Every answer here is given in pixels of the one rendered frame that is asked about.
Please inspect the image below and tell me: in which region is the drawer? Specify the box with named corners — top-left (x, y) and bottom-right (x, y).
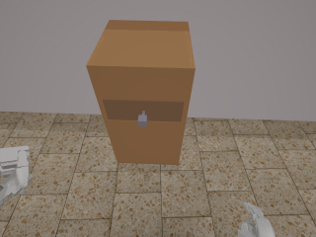
top-left (102, 99), bottom-right (185, 122)

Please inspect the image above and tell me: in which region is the robot right hand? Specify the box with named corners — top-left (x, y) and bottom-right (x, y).
top-left (237, 201), bottom-right (276, 237)

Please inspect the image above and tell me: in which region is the cabinet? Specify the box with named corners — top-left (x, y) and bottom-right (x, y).
top-left (86, 20), bottom-right (196, 165)

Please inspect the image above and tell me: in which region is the robot left hand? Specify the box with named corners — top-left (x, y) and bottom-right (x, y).
top-left (0, 145), bottom-right (33, 207)

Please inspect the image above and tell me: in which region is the handle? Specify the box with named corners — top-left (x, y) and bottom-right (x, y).
top-left (137, 111), bottom-right (147, 127)

